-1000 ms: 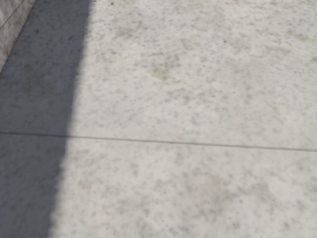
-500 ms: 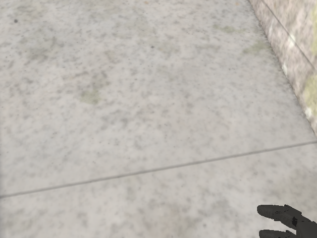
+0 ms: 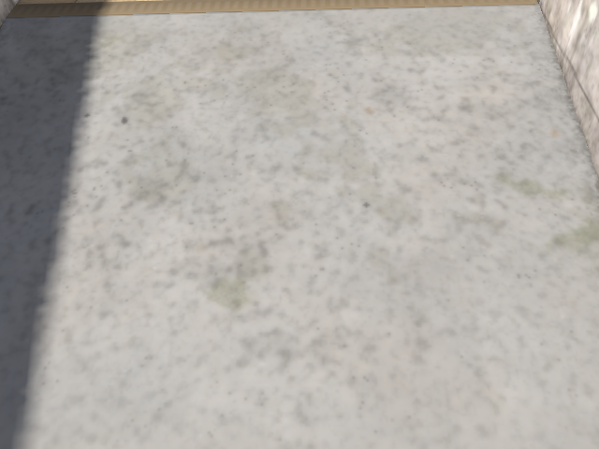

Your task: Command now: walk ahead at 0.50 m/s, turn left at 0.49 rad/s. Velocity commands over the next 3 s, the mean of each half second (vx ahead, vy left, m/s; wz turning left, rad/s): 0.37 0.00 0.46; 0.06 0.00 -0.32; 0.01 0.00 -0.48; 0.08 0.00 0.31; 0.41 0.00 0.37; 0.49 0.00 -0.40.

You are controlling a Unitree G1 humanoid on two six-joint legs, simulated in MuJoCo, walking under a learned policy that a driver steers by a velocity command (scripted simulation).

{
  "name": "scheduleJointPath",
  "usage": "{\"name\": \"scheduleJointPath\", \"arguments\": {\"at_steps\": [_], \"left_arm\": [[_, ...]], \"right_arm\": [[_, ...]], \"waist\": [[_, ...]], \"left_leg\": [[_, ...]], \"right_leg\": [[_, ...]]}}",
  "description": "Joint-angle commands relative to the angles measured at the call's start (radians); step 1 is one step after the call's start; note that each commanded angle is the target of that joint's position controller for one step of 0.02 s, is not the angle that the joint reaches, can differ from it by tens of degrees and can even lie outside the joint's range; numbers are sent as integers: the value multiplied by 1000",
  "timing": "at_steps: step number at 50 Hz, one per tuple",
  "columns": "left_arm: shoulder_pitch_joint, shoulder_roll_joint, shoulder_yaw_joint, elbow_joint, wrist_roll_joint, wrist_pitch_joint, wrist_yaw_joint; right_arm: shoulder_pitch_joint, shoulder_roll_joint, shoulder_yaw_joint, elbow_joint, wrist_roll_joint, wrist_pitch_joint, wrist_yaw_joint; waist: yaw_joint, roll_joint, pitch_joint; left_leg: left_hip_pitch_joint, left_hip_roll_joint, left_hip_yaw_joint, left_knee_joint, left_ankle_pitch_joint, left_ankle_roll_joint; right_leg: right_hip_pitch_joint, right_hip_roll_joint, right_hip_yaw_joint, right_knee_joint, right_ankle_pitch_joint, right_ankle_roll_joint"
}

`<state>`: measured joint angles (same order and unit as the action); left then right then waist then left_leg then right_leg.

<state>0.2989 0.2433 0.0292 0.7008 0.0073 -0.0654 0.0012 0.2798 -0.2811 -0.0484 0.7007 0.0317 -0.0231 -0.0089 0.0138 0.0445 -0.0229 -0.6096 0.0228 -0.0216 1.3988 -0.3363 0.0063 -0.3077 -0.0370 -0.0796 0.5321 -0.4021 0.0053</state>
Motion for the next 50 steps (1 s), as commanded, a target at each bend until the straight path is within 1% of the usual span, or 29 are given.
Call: {"name": "scheduleJointPath", "arguments": {"at_steps": [1, 3, 6, 11, 12, 14, 15, 16, 17, 18, 19, 20, 21, 22, 23, 24, 27, 30, 34, 38, 41, 43, 44, 45, 46, 47, 48, 49, 50], "left_arm": [[-43, 38, 17, -28, 11, -31, 5], [-9, 64, 26, 0, 18, -32, 16], [10, 116, 39, 16, 21, -23, 34], [56, 207, 68, 44, 1, 11, 41], [47, 222, 71, 47, -5, 25, 40], [58, 269, 81, 58, -14, 50, 42], [32, 288, 83, 55, -22, 62, 43], [36, 263, 71, 41, -26, 58, 42], [63, 132, 33, 7, 29, 46, 40], [115, 58, 0, -63, 39, 12, 24], [-47, 170, 29, -59, -12, -16, 11], [-97, 152, 25, -58, -50, -22, 10], [-84, 126, 15, -52, -34, -17, 24], [-62, 127, 18, -37, -19, -5, 33], [-22, 139, 26, -18, -25, 13, 32], [5, 126, 27, 2, -28, 29, 30], [-2, 80, 23, 19, -26, 58, 37], [-78, 65, 23, -16, -14, 77, 43], [-197, 58, 19, -85, -2, 99, 31], [-257, 44, 14, -140, -4, 102, 9], [-235, 40, 16, -155, -14, 95, -14], [-171, 49, 28, -143, -18, 90, -28], [-111, 85, 47, -127, -15, 88, -23], [-7, 203, 91, -120, -15, 87, -8], [36, 290, 110, -134, -18, 91, 7], [41, 234, 91, -158, 13, 81, 9], [-17, 209, 83, -166, 20, 69, 13], [-87, 169, 73, -176, -3, 66, 24], [-144, 146, 63, -190, -21, 71, 31]], "right_arm": [[20, -1, -3, -82, -1, 14, 12], [-30, 13, 5, -112, -10, 25, 16], [-117, 10, 16, -168, -16, 31, 30], [-312, 26, 34, -240, -10, 25, 65], [-317, 25, 34, -245, -13, 23, 71], [-255, -19, 9, -242, -17, 21, 76], [-120, -62, -18, -212, -9, 20, 75], [48, -156, -65, -167, 0, 28, 61], [101, -242, -89, -149, 15, 50, 36], [63, -347, -95, -210, -2, 46, 24], [75, -251, -70, -215, -26, 31, 25], [50, -188, -47, -165, -42, 10, 23], [8, -126, -29, -147, -30, -5, 22], [-43, -78, -12, -142, -29, -16, 23], [-76, -58, -3, -133, -40, -23, 25], [-98, -47, 1, -121, -48, -31, 27], [-107, -41, 4, -88, -66, -49, 19], [-103, -38, 4, -70, -71, -31, -3], [-98, -91, -15, -70, -61, 12, -36], [-69, -129, -36, -64, -47, 46, -47], [-85, -143, -46, -62, -33, 61, -47], [-104, -144, -49, -55, -14, 67, -50], [-66, -134, -47, -37, -13, 63, -50], [-58, -99, -36, -62, -42, 52, -49], [-147, -13, 3, -145, -98, 40, -38], [-211, -49, -11, -127, -63, 22, -21], [-227, -66, -17, -119, -29, 18, -12], [-223, -56, -14, -111, -28, 22, -17], [-219, -65, -17, -113, -41, 29, -29]], "waist": [[-38, -158, 46], [-34, -122, 56], [-24, -115, 68], [50, -104, 129], [44, -109, 136], [0, -176, 59], [-83, -195, -29], [-160, -166, -147], [-125, 26, -187], [-45, 250, -433], [-161, 13, -462], [-123, 3, -291], [-73, -45, -172], [-31, -12, -131], [7, 19, -116], [30, 20, -114], [37, 5, -80], [16, 42, -42], [-36, 52, -14], [-75, 49, -7], [-63, 80, -33], [-21, 84, -62], [2, 53, -97], [32, -121, -194], [47, -389, -284], [105, -251, -357], [83, -141, -279], [43, -79, -190], [11, -77, -138]], "left_leg": [[-194, 69, -61, 88, 124, -8], [-253, 64, -64, 77, 148, -20], [-305, 83, -50, -59, 157, -43], [-238, 98, 77, -386, 57, -2], [-184, 76, 123, -447, -8, 16], [-1, -27, 222, -528, -105, 49], [182, -90, 242, -633, -45, 76], [475, -142, 196, -782, 84, 110], [760, 37, -101, -780, 284, 158], [998, 353, -748, -942, 281, 420], [918, 383, -822, -1100, 203, 405], [783, 358, -628, -1074, 218, 352], [627, 303, -468, -1044, 310, 290], [508, 254, -340, -1026, 428, 258], [408, 219, -239, -1043, 486, 239], [353, 200, -169, -1064, 528, 232], [296, 191, -21, -1107, 594, 224], [341, 199, 36, -1137, 477, 208], [446, 260, 16, -1151, 322, 220], [561, 312, 7, -1098, 380, 234], [591, 318, 42, -1026, 549, 207], [583, 287, 97, -926, 607, 153], [535, 234, 151, -817, 615, 97], [299, 146, 208, -574, 438, 2], [-76, -9, 173, -280, -329, -91], [-149, -29, -30, -95, -386, -95], [-166, 0, -58, -47, -322, -87], [-171, 21, -59, -89, -243, -88], [-141, 30, -58, -143, -178, -96]], "right_leg": [[96, -227, 184, -339, 103, -131], [118, -243, 115, -352, 158, -149], [179, -266, 47, -377, 175, -163], [299, -294, -70, -410, 273, -150], [308, -284, -109, -371, 424, -141], [335, -273, -153, -172, 1026, -123], [330, -257, -176, 10, 1227, -99], [237, -203, -182, 225, 1097, -55], [-92, -133, -148, 510, 218, 10], [-395, 54, 27, 879, -306, 70], [-455, 40, 192, 1001, -195, 75], [-509, -15, 156, 997, -99, 57], [-490, -68, 131, 931, -30, 48], [-421, -95, 140, 882, 18, 40], [-322, -101, 144, 867, 33, 28], [-268, -84, 132, 861, 52, 26], [-248, -43, 143, 793, 114, 46], [-319, -39, 161, 681, 153, 78], [-381, -63, 113, 539, 115, 107], [-418, -64, 58, 441, -13, 91], [-325, -31, 1, 303, -53, 55], [-178, 26, -55, 95, 60, 13], [-23, 70, -45, -36, 196, -24], [293, -42, 170, -21, 556, -112], [528, -281, 542, -36, 801, -316], [517, -351, 646, -101, 753, -398], [429, -321, 567, -107, 661, -368], [331, -263, 484, -103, 589, -306], [233, -220, 428, -117, 547, -264]]}}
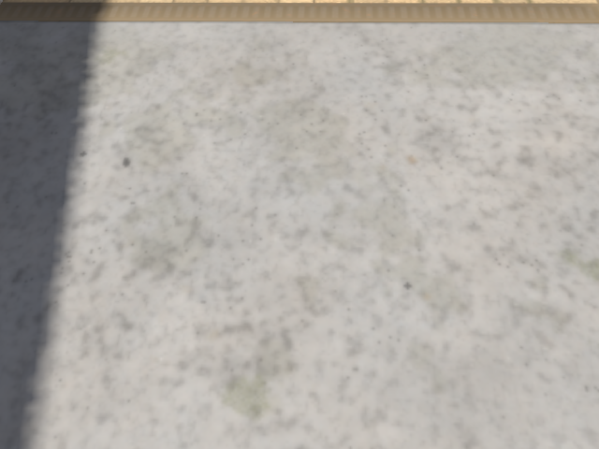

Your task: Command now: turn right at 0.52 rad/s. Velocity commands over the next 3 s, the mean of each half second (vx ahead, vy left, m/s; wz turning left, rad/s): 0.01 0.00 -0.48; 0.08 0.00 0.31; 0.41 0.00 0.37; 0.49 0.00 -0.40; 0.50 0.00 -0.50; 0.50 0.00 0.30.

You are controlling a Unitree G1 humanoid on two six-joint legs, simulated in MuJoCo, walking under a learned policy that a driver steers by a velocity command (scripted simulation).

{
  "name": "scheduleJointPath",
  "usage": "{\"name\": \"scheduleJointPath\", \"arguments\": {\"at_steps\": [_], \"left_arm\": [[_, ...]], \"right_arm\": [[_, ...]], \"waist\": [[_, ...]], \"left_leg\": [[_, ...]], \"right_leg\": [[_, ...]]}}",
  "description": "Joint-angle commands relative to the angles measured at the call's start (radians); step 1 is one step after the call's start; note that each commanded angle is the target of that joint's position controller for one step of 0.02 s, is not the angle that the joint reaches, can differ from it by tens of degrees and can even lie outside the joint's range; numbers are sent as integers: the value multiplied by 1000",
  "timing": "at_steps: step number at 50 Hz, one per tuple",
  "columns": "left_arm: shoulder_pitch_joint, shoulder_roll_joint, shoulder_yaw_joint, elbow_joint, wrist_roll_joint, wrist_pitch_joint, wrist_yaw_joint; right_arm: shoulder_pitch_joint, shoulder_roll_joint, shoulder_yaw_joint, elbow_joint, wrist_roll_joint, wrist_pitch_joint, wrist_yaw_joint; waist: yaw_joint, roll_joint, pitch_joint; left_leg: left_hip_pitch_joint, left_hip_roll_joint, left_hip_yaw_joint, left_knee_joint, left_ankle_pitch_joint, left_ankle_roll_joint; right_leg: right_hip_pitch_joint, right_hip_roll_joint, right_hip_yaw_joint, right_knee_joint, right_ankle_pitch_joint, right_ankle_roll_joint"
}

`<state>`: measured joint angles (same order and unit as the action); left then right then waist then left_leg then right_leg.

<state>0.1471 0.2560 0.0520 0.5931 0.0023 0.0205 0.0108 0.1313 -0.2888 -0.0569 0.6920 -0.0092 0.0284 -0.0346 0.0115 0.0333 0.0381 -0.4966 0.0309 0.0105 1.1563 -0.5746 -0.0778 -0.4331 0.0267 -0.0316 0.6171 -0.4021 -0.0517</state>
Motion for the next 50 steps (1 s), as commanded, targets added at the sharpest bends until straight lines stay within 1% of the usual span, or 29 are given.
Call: {"name": "scheduleJointPath", "arguments": {"at_steps": [1, 4, 10, 12, 14, 15, 16, 17, 18, 19, 21, 23, 25, 26, 28, 30, 31, 32, 33, 34, 35, 36, 37, 39, 40, 42, 45, 48, 50], "left_arm": [[-30, 133, 36, -90, -13, -12, 27], [-35, 142, 38, -102, 4, -5, 35], [-16, 171, 52, -116, -1, 14, 48], [-18, 171, 53, -116, -8, 17, 41], [-46, 161, 52, -116, -30, 22, 39], [-34, 129, 46, -115, -27, 22, 38], [35, 42, 26, -118, -8, 25, 30], [79, 84, 38, -123, -9, 17, 25], [18, 152, 60, -120, -24, 13, 29], [-19, 184, 70, -102, -26, 20, 36], [21, 136, 55, -74, -6, 43, 39], [32, 71, 27, -75, 4, 38, 31], [8, -8, -12, -76, 11, 31, 21], [-25, -37, -25, -79, 9, 24, 16], [-67, -6, -13, -77, -5, 13, 10], [27, 41, 8, -22, -10, 8, 6], [77, 64, 14, -6, -9, 9, 11], [161, 102, 24, -1, -3, 11, 18], [191, 147, 31, -3, 3, 28, 25], [136, 184, 44, -22, 26, 32, 20], [90, 162, 47, -41, 34, 24, 25], [22, 96, 25, -45, 37, 12, 35], [-44, 61, 6, -58, 32, 3, 42], [-87, 54, -3, -60, 23, -10, 57], [-40, 49, -4, -48, 19, -13, 62], [24, 85, 9, -28, 2, -19, 71], [60, 150, 35, -10, -1, -25, 65], [38, 188, 52, 15, -19, -32, 33], [9, 171, 48, 31, -27, -30, 15]], "right_arm": [[-48, -63, -13, -102, -7, -17, -10], [6, -36, -8, -89, -3, -9, -14], [-42, -5, 1, -104, 4, -8, -10], [-25, -15, -8, -99, 11, -15, -4], [54, -15, -19, -73, 15, -27, 3], [118, -42, -33, -52, 7, -30, 4], [148, -126, -53, -56, -9, -21, 0], [81, -134, -51, -92, -23, -15, 3], [21, -117, -48, -130, -39, -17, -1], [-44, -60, -30, -148, -36, -18, -10], [-92, -16, -3, -154, -8, -20, -27], [-53, 5, 15, -136, -6, -21, -40], [-30, 47, 34, -117, -4, -20, -39], [-17, 27, 27, -108, 0, -15, -35], [77, -75, -11, -84, 13, 0, -30], [115, -107, -27, -75, 41, 9, -32], [134, -98, -26, -67, 42, 6, -33], [96, -35, -9, -85, 18, -4, -26], [109, 68, 17, -103, -8, -15, -6], [63, 4, 0, -142, 24, -18, -8], [-31, -58, -18, -161, 39, -8, -20], [-48, -86, -37, -146, 34, 10, -34], [4, -75, -41, -118, 27, 31, -44], [82, -53, -38, -117, 17, 43, -42], [79, -41, -32, -128, 11, 38, -35], [29, -24, -15, -174, 12, 28, -9], [-46, 9, 7, -220, 19, 13, 34], [18, -21, 0, -207, 25, 8, 57], [161, -33, -12, -146, 31, 1, 59]], "waist": [[-18, -106, -182], [-45, -142, -198], [-4, -187, -186], [-1, -217, -174], [-46, -221, -169], [-61, -166, -188], [-12, 143, -209], [10, 268, -189], [-11, 236, -149], [-8, 133, -94], [18, 85, -65], [18, 71, -93], [15, 83, -128], [-5, 120, -130], [-63, 180, -102], [-39, 153, -78], [-25, 134, -99], [10, 15, -159], [-4, -249, -203], [19, -321, -203], [53, -298, -113], [37, -238, -35], [-1, -222, -11], [-47, -196, -36], [-33, -165, -73], [-6, -176, -108], [27, -180, -108], [-2, -207, -63], [-69, -169, -34]], "left_leg": [[-185, 8, -76, 92, 113, -20], [-116, -37, -50, 15, 163, -37], [-7, -59, -49, -290, 148, -19], [51, -72, -39, -395, 128, -1], [203, -90, -10, -624, 257, 35], [359, -16, -81, -685, 315, 73], [501, 248, -343, -745, 388, 180], [463, 411, -560, -811, 491, 332], [362, 405, -599, -869, 274, 373], [267, 321, -485, -869, 180, 321], [173, 209, -291, -841, 306, 280], [195, 143, -187, -808, 354, 280], [254, 105, -136, -788, 363, 264], [258, 92, -128, -787, 358, 261], [288, 128, -204, -760, 322, 292], [229, 123, -243, -714, 293, 280], [138, 107, -244, -678, 292, 242], [-37, 50, -192, -512, 204, 174], [-248, -76, -64, -246, -139, 91], [-295, -60, -32, -151, -159, 34], [-306, -10, -40, -4, -89, 2], [-316, -19, -66, 149, -31, -9], [-299, -31, -88, 259, 21, -20], [-259, -43, -88, 350, 148, -37], [-271, -34, -59, 325, 198, -38], [-315, 16, -39, 166, 247, -38], [-225, 47, 3, -94, 128, -3], [11, 33, 98, -302, 2, 60], [224, -10, 178, -481, 113, 108]], "right_leg": [[267, -244, 333, -206, 558, -191], [204, -197, 286, -201, 594, -189], [147, -183, 374, -199, 274, -165], [131, -177, 417, -184, 239, -157], [72, -142, 418, -135, 221, -115], [-35, -90, 374, -40, 130, -60], [-226, 55, 196, 242, -193, 23], [-357, 93, 173, 436, -315, 83], [-364, 37, 177, 617, -244, 107], [-327, 20, 190, 715, -141, 117], [-246, 36, 167, 823, -21, 156], [-188, 46, 139, 752, 61, 176], [-94, -12, 101, 413, 31, 180], [-13, -26, 61, 235, -49, 176], [49, 2, 12, 20, -137, 166], [185, 35, -18, -252, 80, 119], [309, 5, 26, -260, 154, 84], [498, -136, 168, -209, 232, 36], [613, -339, 305, -149, 447, -52], [444, -487, 426, -243, 285, -218], [327, -466, 470, -340, -5, -240], [250, -403, 413, -353, -32, -195], [187, -358, 315, -337, 76, -158], [156, -309, 168, -297, 285, -133], [203, -289, 119, -293, 240, -124], [303, -322, 160, -337, -11, -127], [337, -351, 139, -382, -117, -124], [226, -350, 60, -404, -180, -112], [117, -333, -5, -318, -272, -89]]}}
Over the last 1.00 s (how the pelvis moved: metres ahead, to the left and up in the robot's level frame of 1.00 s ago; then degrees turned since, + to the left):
0.34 0.06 0.05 2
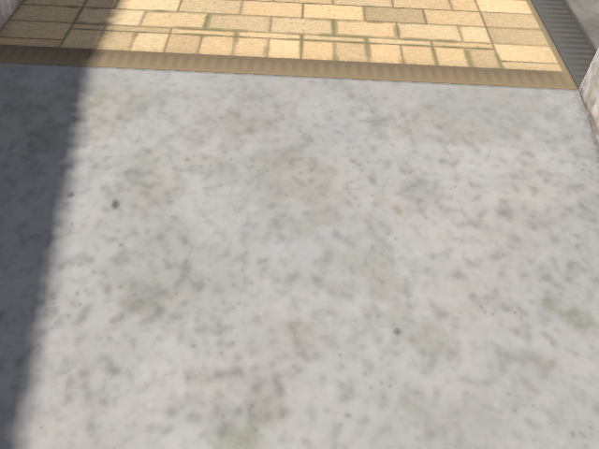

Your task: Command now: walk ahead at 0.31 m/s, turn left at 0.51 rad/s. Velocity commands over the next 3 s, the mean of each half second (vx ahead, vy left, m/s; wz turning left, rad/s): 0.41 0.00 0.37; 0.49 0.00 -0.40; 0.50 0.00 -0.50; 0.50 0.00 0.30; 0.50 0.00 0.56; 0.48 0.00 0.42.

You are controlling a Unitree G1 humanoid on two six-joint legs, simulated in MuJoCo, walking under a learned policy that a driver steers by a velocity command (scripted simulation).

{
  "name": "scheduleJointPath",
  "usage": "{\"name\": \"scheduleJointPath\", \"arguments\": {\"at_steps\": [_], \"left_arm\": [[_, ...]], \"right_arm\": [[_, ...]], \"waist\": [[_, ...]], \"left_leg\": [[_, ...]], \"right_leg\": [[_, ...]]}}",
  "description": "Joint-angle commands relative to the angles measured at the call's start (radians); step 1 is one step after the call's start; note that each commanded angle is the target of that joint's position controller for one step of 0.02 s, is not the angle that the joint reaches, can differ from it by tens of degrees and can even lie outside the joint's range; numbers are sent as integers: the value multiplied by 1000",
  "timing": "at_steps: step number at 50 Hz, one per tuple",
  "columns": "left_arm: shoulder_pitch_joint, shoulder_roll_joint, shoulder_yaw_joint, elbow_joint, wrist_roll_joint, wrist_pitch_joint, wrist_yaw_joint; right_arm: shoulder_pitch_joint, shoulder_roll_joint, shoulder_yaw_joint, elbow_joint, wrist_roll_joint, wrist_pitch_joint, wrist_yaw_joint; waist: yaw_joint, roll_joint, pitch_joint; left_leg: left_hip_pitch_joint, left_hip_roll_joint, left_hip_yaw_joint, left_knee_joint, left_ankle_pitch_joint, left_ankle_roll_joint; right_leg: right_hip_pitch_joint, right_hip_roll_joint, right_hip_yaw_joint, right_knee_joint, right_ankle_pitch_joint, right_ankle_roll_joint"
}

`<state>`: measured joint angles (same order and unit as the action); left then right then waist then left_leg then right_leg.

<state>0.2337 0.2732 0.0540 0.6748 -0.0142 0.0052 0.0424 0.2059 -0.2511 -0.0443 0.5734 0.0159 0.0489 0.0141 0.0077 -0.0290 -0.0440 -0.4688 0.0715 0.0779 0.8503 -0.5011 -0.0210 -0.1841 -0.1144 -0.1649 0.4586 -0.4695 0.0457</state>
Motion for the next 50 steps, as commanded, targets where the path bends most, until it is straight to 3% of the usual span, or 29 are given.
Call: {"name": "scheduleJointPath", "arguments": {"at_steps": [1, 2, 3, 4, 5, 6, 7, 8, 11, 15, 18, 20, 23, 24, 25, 26, 27, 28, 29, 30, 32, 37, 42, 44, 46, 47, 48, 49, 50], "left_arm": [[-61, 110, 33, -43, 5, -11, -22], [-81, 49, 13, -54, 27, -13, -32], [-108, -44, -19, -119, 63, -25, -44], [-134, 7, -10, -163, 21, -61, -55], [-292, 66, -1, -203, -35, -88, -60], [-338, 94, 4, -207, -48, -101, -58], [-284, 70, -2, -172, -22, -103, -54], [-202, 72, 1, -147, 6, -105, -51], [-140, 30, -6, -109, 36, -96, -61], [-275, -12, -35, -156, 29, -98, -64], [-446, -54, -57, -192, 1, -104, -80], [-434, -41, -52, -192, -10, -104, -94], [-254, 43, -16, -172, -8, -77, -87], [-107, 85, 2, -143, -11, -67, -85], [84, 128, 21, -88, -13, -56, -82], [242, 186, 31, -29, -12, -52, -76], [260, 183, 33, -12, -13, -53, -69], [156, 123, 25, -31, -3, -60, -48], [110, 90, 13, -32, 18, -71, -40], [81, 71, 2, -25, 21, -83, -47], [23, 18, -15, -20, 31, -99, -55], [83, 60, -12, 16, 3, -91, -43], [207, 99, 2, 26, -8, -63, -14], [220, 126, 8, 27, -10, -48, -7], [194, 137, 9, 17, -11, -39, -5], [155, 130, 3, -1, -6, -39, -4], [102, 97, -9, -35, 11, -46, -8], [132, 18, -34, -74, 42, -56, -6], [237, -46, -52, -110, -12, -68, -26]], "right_arm": [[194, -92, -40, 33, 9, -22, 5], [317, -143, -67, 75, 17, -27, 0], [353, -246, -76, 37, 22, -34, -9], [303, -281, -75, -43, 31, -60, 2], [297, -263, -79, -12, 23, -80, 4], [262, -218, -61, 6, 7, -91, -3], [203, -164, -37, 1, -12, -91, -10], [159, -133, -22, -8, -24, -92, -16], [171, -107, -9, 19, -21, -93, -33], [249, -75, 2, 78, -12, -85, -46], [340, -74, 7, 140, -11, -75, -56], [329, -114, 4, 162, -8, -72, -52], [297, -149, 3, 185, -20, -68, -50], [239, -166, 1, 181, -19, -65, -52], [184, -198, -6, 159, -28, -72, -57], [192, -88, 25, 128, -78, -89, -53], [276, -20, 37, 104, -45, -120, -23], [158, -106, 15, 93, -7, -157, 4], [30, -114, 18, 44, 11, -176, 12], [-22, -82, 30, 15, -7, -181, 13], [41, -52, 33, 14, -16, -165, 13], [-55, -19, 54, -37, -50, -136, 0], [-312, 23, 69, -105, -12, -142, -12], [-339, -5, 55, -103, 8, -144, -5], [-266, -61, 23, -88, 17, -151, -2], [-158, -101, -2, -58, 17, -157, -5], [11, -156, -29, -18, 10, -160, -14], [225, -231, -57, 4, -10, -155, -23], [232, -281, -64, 19, -17, -136, -16]], "waist": [[-92, -30, 34], [-140, 126, 11], [-104, 403, -18], [-118, 327, -101], [-162, 187, 30], [-133, 96, 126], [-81, 56, 154], [-33, 98, 154], [1, 96, 104], [-36, 94, 104], [-108, 158, 128], [-82, 226, 104], [39, 318, -62], [133, 291, -133], [220, 222, -230], [185, -135, -338], [103, -389, -448], [108, -210, -200], [91, -38, -47], [33, 95, 21], [-67, 57, 32], [-63, 4, 78], [59, -57, 56], [68, -89, 48], [14, -140, 14], [-52, -155, -38], [-136, -139, -149], [-178, 61, -367], [-106, 433, -492]], "left_leg": [[340, -117, 155, -241, 62, 71], [516, -93, 27, -285, 36, 115], [621, 139, -419, -364, 55, 214], [701, 309, -918, -664, -189, 397], [633, 363, -1011, -783, -483, 428], [553, 352, -913, -749, -434, 383], [458, 290, -762, -694, -275, 337], [374, 217, -634, -674, -155, 314], [325, 109, -433, -657, 81, 281], [326, 69, -322, -692, 292, 259], [411, 92, -271, -768, 450, 233], [494, 112, -219, -726, 746, 212], [613, 154, -160, -458, 1562, 184], [593, 141, -133, -298, 1664, 165], [422, 115, -146, -96, 1494, 144], [111, -9, -161, 245, 599, 117], [-189, -195, -242, 524, 20, 60], [-346, -145, -271, 686, 91, 61], [-367, -104, -243, 734, 153, 71], [-326, -59, -225, 688, 193, 82], [-234, 2, -214, 628, 277, 81], [-326, 21, -98, 519, 370, -8], [-201, -37, -42, 14, 375, -94], [-152, -68, -33, -121, 295, -95], [-21, -95, -35, -210, 237, -64], [129, -124, -15, -272, 245, -30], [391, -56, -82, -281, 281, 26], [796, 204, -388, -285, 142, 139], [976, 414, -982, -556, -231, 311]], "right_leg": [[-191, -141, 66, -23, -174, -161], [-332, -62, -34, 327, -51, -108], [-649, 30, -10, 803, -252, -26], [-851, 124, 174, 937, -189, 5], [-976, 70, 226, 1000, -123, -4], [-992, 25, 235, 1000, -39, -19], [-929, -2, 240, 974, 73, -16], [-851, -1, 234, 949, 162, -15], [-798, 27, 178, 1015, 289, 3], [-785, 44, 110, 830, 346, 28], [-698, 78, 16, 534, 360, -9], [-609, 112, -32, 439, 262, -71], [-377, 196, -59, 418, 96, -166], [-192, 208, -36, 304, 174, -199], [126, 149, 105, 238, 244, -223], [467, -30, 418, 222, 124, -292], [622, -210, 1086, -132, -187, -445], [453, -228, 1147, -262, -333, -419], [261, -209, 997, -246, -238, -392], [97, -164, 841, -261, -73, -359], [-53, -48, 598, -266, 102, -323], [-187, 38, 410, -277, 242, -324], [-93, 37, 412, -269, 301, -292], [-9, -4, 455, -234, 285, -293], [31, -50, 517, -170, 352, -271], [21, -27, 506, -74, 527, -242], [-76, 28, 450, 136, 654, -192], [-309, 113, 365, 480, 358, -143], [-610, 208, 337, 756, -148, -85]]}}
Over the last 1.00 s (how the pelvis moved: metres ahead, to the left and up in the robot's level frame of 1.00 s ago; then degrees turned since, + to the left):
0.01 0.05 0.00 -2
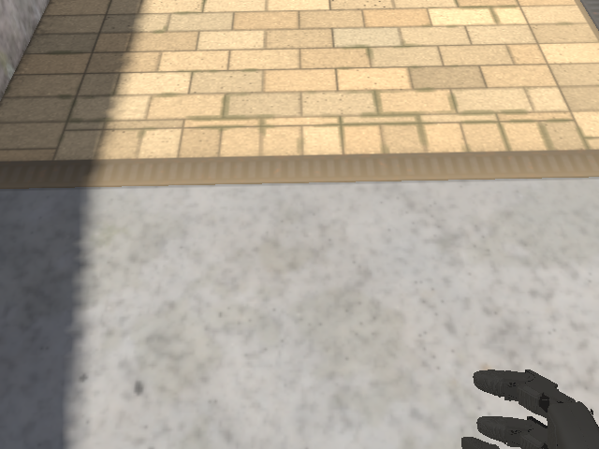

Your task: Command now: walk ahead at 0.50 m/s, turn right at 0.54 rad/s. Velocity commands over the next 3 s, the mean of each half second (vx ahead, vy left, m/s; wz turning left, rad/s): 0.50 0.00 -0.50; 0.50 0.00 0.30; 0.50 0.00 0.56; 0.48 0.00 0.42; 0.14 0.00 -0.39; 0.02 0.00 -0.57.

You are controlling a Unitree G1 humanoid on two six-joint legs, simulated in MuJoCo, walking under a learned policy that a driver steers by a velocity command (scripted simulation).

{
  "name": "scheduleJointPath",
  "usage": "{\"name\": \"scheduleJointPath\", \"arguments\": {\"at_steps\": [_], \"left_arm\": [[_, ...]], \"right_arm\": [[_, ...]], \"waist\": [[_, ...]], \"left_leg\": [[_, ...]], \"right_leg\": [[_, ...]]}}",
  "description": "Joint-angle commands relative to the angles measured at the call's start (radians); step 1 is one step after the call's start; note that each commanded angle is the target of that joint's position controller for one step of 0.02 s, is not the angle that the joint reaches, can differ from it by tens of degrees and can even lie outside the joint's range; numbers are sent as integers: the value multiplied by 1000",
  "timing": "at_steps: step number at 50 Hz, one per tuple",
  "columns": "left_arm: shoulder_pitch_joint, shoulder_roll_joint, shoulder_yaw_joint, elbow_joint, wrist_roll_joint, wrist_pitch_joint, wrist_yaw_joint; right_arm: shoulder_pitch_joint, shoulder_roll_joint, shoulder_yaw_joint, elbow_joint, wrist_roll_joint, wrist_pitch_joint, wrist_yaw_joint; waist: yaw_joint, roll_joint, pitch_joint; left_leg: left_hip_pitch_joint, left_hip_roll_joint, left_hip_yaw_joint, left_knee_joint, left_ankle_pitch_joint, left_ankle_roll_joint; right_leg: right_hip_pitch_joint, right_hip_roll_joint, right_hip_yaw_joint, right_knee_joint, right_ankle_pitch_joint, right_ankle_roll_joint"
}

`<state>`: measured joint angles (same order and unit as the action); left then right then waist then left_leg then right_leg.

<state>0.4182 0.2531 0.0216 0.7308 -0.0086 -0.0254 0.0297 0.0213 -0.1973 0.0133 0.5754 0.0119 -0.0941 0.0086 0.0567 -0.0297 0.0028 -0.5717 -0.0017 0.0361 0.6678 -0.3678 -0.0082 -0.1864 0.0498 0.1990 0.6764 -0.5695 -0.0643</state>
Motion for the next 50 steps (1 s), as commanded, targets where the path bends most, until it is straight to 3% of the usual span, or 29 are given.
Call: {"name": "scheduleJointPath", "arguments": {"at_steps": [1, 2, 3, 5, 6, 8, 13, 17, 19, 20, 21, 22, 23, 24, 25, 26, 27, 28, 29, 31, 33, 37, 41, 44, 46, 47, 48, 49, 50], "left_arm": [[-19, 87, 15, -136, -45, -26, -21], [-145, 123, 26, -173, -30, -21, -23], [-183, 107, 24, -188, -10, -11, -24], [-129, 58, 21, -186, -12, 7, -36], [-110, 37, 16, -177, -17, 18, -40], [-133, 32, 12, -191, -13, 31, -40], [-265, 45, 2, -257, -10, 38, -53], [-376, 48, 0, -285, -15, 36, -73], [-364, 65, 9, -283, -13, 35, -77], [-294, 71, 19, -263, -11, 30, -76], [-119, 106, 49, -205, -12, 22, -74], [49, 189, 89, -152, -24, 26, -67], [76, 299, 96, -159, -38, 37, -48], [92, 293, 89, -207, -29, 26, -45], [77, 230, 75, -182, -17, -2, -57], [46, 207, 66, -145, -6, -19, -53], [-14, 160, 49, -135, 5, -31, -53], [-70, 111, 33, -130, 22, -43, -53], [-97, 68, 21, -120, 29, -50, -52], [-96, 42, 15, -86, 26, -65, -51], [-82, 49, 18, -51, 33, -69, -43], [-55, 57, 15, -5, 47, -59, -13], [21, 111, 27, 40, 26, -32, 14], [8, 176, 36, 53, 17, -8, 29], [-65, 230, 49, 41, 11, 4, 30], [-122, 241, 53, 25, -3, 4, 24], [-132, 207, 46, -4, 4, -16, 25], [-102, -7, -14, -31, 69, -49, -4], [-116, 36, -5, -102, 19, -98, -33]], "right_arm": [[362, -236, -108, 7, -1, 14, -29], [312, -195, -94, 24, 2, 14, -45], [265, -155, -78, 35, -9, 14, -46], [201, -89, -61, 64, -32, 4, -39], [189, -78, -60, 77, -25, -1, -35], [195, -109, -70, 102, -24, -7, -32], [219, -220, -99, 127, -30, 0, -46], [249, -296, -123, 142, -14, 25, -39], [269, -312, -128, 158, -5, 44, -31], [281, -313, -126, 170, 1, 51, -28], [274, -296, -114, 181, 2, 56, -24], [289, -233, -85, 167, -18, 50, -24], [322, -63, -29, 127, -76, 40, -9], [349, -113, -38, 115, 7, 10, 11], [129, -218, -68, 84, 57, -2, 10], [50, -181, -58, 47, 60, -10, 3], [68, -156, -47, 59, 34, -6, -5], [131, -155, -54, 76, 22, -1, -5], [187, -153, -60, 99, 31, 13, 1], [208, -109, -56, 112, 40, 43, 5], [175, -72, -46, 95, 28, 63, 5], [61, -67, -38, 35, 6, 71, 16], [-122, -16, -14, -48, 8, 64, 47], [-100, -36, -24, -80, 5, 67, 62], [92, -126, -62, -62, 14, 82, 59], [269, -197, -97, -17, 19, 85, 53], [398, -259, -127, 32, 23, 94, 36], [405, -305, -124, 63, 28, 96, 22], [385, -288, -120, 13, -1, 78, 11]], "waist": [[-179, 271, -354], [-175, 178, -165], [-130, 91, -82], [-40, 137, -11], [-29, 146, 1], [-23, 126, 26], [-46, 126, 22], [-94, 114, 56], [-88, 127, 72], [-50, 138, 46], [51, 106, -42], [123, 27, -148], [30, -309, -206], [63, -286, -460], [119, -40, -265], [93, -35, -110], [42, -1, -57], [-18, -31, -30], [-56, -55, -27], [-78, -21, -8], [-84, -3, 26], [-61, -19, 47], [11, -23, 75], [-44, -128, -8], [-168, -223, -129], [-266, -178, -211], [-299, -74, -244], [-163, 232, -254], [-165, 262, -430]], "left_leg": [[946, 469, -965, -447, -629, 286], [772, 431, -767, -433, -473, 242], [600, 376, -565, -417, -249, 203], [377, 268, -294, -436, -26, 143], [331, 252, -205, -449, 30, 138], [301, 258, -112, -475, 81, 157], [382, 293, 16, -513, 103, 165], [453, 313, 100, -545, 76, 155], [504, 325, 131, -483, 213, 153], [492, 326, 146, -380, 429, 153], [452, 284, 196, -158, 687, 138], [276, 230, 210, 131, 626, 95], [-49, 127, 179, 536, -259, 30], [-222, 10, -86, 755, -266, 11], [-347, 37, -125, 866, -164, 14], [-419, 80, -116, 870, -73, 32], [-363, 128, -111, 839, 18, 35], [-294, 142, -128, 817, 108, 38], [-258, 135, -138, 853, 146, 40], [-296, 112, -155, 897, 169, 39], [-370, 89, -156, 890, 215, 34], [-387, 55, -81, 694, 316, 8], [-368, 52, 71, 416, 215, 39], [-181, -40, 200, 309, 10, 117], [21, -88, 177, 217, -97, 180], [282, -121, 148, 23, 51, 210], [636, -38, -91, -69, 117, 237], [825, 142, -413, -56, 186, 300], [925, 301, -966, -364, -239, 468]], "right_leg": [[-730, -24, -33, 725, 29, 49], [-771, -63, -90, 804, 123, 51], [-709, -106, -111, 796, 196, 47], [-568, -142, -91, 770, 266, 46], [-547, -137, -111, 787, 278, 54], [-577, -138, -120, 781, 316, 76], [-596, -185, -146, 523, 357, 110], [-476, -172, -267, 266, 234, 69], [-409, -129, -332, 175, 142, 32], [-288, -74, -365, 98, 132, 7], [-44, 7, -396, -28, 215, -31], [262, 4, -295, -56, 290, -49], [447, -256, 92, -65, 405, -108], [560, -483, 680, -399, -70, -293], [449, -472, 631, -484, -180, -246], [321, -456, 471, -451, -118, -218], [191, -422, 327, -432, 37, -185], [89, -374, 197, -428, 176, -165], [46, -348, 96, -447, 239, -141], [20, -332, -44, -473, 349, -113], [13, -310, -161, -493, 431, -87], [34, -255, -329, -521, 559, -51], [198, -316, -368, -534, 807, -27], [301, -337, -427, -351, 1550, -17], [356, -365, -417, -113, 1813, -35], [291, -322, -430, 88, 1716, -16], [-21, -250, -375, 357, 1083, 20], [-378, -72, -283, 663, -13, 41], [-597, 10, -36, 855, 41, 51]]}}
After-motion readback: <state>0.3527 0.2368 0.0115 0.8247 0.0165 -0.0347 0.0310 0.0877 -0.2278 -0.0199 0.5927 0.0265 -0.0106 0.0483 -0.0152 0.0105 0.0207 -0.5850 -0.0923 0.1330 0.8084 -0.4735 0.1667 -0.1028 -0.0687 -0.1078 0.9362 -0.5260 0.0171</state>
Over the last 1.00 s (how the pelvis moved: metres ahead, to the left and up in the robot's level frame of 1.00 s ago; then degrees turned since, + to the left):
0.50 0.13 0.07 -5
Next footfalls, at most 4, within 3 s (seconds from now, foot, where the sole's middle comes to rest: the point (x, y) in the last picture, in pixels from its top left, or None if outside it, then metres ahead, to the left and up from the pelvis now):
0.44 right None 0.32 -0.20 -0.71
0.96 left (377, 340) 0.67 -0.09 -0.65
1.40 right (444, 217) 0.98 -0.26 -0.60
1.88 left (302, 193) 1.03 0.09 -0.59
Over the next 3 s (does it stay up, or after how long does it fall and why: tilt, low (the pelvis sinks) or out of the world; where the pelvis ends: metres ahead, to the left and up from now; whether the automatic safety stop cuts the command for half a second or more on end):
stays up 1.20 0.09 0.19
